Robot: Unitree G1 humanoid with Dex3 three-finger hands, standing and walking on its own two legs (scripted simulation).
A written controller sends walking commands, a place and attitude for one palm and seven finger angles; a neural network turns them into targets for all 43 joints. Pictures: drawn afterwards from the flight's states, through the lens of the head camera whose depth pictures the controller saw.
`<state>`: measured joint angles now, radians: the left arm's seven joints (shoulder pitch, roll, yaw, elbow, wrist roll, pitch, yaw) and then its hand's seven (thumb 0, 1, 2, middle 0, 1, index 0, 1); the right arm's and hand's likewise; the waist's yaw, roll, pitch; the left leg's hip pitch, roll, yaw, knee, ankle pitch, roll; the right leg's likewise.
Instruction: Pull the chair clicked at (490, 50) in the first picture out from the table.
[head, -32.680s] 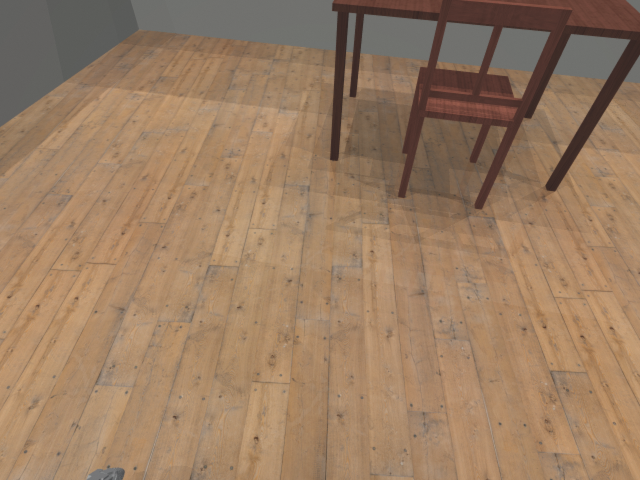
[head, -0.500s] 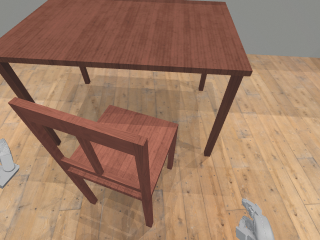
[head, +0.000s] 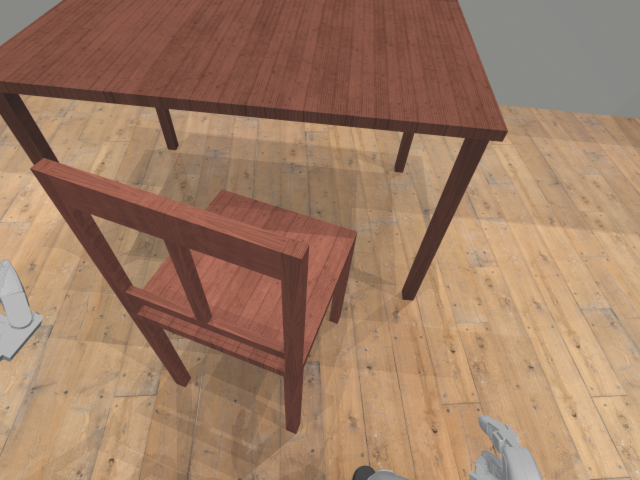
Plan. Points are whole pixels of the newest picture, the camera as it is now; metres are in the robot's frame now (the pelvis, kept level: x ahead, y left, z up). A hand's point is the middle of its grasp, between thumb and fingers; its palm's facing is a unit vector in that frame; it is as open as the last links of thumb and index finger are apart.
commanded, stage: step back with the hand held close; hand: left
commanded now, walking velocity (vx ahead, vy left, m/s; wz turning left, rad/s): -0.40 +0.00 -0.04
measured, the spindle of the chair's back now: (191, 282) +0.41 +0.24 -0.08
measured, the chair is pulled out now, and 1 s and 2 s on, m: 0.22 0.22 0.22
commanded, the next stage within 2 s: stop stepping back and stand still in 0.58 s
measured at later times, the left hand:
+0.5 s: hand out of the picture +0.15 +0.28 +0.18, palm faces +0.41 -0.79 -0.46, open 7.4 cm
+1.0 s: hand out of the picture +0.04 +0.23 +0.16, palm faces +0.41 -0.79 -0.45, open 7.4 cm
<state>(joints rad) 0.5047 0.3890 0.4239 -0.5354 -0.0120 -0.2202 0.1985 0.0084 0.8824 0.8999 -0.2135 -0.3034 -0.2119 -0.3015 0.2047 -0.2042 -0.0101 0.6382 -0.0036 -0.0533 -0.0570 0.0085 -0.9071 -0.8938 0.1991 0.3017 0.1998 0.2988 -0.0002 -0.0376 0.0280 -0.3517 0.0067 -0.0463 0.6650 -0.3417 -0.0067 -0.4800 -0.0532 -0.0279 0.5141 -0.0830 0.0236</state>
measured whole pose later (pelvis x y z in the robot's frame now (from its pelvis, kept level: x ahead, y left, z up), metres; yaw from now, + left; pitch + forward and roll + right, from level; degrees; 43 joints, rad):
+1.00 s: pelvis -0.16 -0.03 +0.02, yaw +0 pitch +2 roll +0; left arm 0.59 0.39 0.41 -0.46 -0.03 -0.20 0.18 0.01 0.88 0.90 -0.22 -0.30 -0.21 -0.30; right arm 0.29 -0.27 -0.05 0.67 0.01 -0.10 -0.07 0.01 -0.91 -0.89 0.20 0.30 0.20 0.30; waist -0.03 -0.03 -0.03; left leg -0.22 0.00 0.07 0.52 -0.31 0.02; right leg -0.22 -0.04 -0.05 0.47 -0.29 0.01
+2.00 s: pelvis -0.18 -0.03 +0.02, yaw +1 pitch -1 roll +0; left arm 0.27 0.19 0.02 1.04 0.00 0.03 0.03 -0.03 0.95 0.90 -0.20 -0.30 -0.20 -0.30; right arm 0.34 -0.13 0.00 1.06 -0.01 0.02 -0.03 0.00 -0.91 -0.89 0.20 0.30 0.20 0.30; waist -0.01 0.00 0.06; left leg -0.16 -0.01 0.02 0.45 -0.27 0.02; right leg -0.15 -0.02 -0.09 0.43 -0.25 -0.01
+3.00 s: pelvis -0.20 -0.04 +0.02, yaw +0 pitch -2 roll +0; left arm 0.32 0.11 0.01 1.14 0.00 0.00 0.04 0.00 0.90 0.90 -0.20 -0.30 -0.20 -0.30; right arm 0.35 -0.09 0.00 1.14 -0.01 0.00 -0.04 0.00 -0.91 -0.89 0.19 0.30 0.19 0.30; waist 0.00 0.01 0.05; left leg -0.16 0.00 0.03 0.41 -0.22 0.00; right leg -0.18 -0.01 -0.08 0.42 -0.22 -0.03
